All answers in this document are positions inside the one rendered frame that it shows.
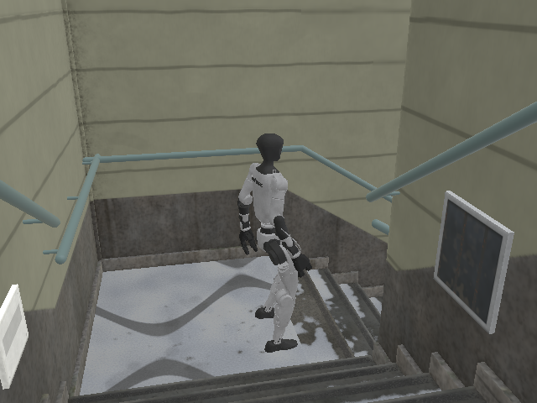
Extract stairs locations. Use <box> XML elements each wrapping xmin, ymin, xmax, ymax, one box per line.
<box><xmin>307</xmin><ymin>268</ymin><xmax>383</xmax><ymax>357</ymax></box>
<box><xmin>68</xmin><ymin>355</ymin><xmax>487</xmax><ymax>403</ymax></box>

